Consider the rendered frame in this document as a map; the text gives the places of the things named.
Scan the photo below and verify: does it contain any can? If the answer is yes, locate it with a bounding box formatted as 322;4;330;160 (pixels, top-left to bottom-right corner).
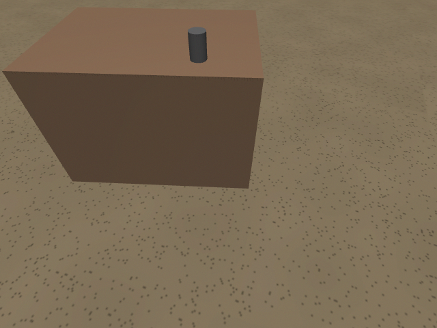
188;27;207;63

